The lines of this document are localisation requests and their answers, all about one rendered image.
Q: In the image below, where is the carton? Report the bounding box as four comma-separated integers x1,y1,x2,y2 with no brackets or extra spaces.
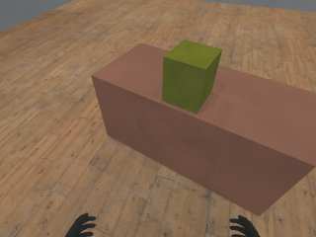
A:
162,39,222,114

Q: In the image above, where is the pedestal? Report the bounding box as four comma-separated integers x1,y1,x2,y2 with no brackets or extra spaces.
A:
91,42,316,216

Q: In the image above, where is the robot right hand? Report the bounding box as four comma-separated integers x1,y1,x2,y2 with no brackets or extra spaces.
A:
229,215,261,237

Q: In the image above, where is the robot left hand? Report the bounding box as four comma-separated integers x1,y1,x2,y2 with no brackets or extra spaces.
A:
65,212,96,237

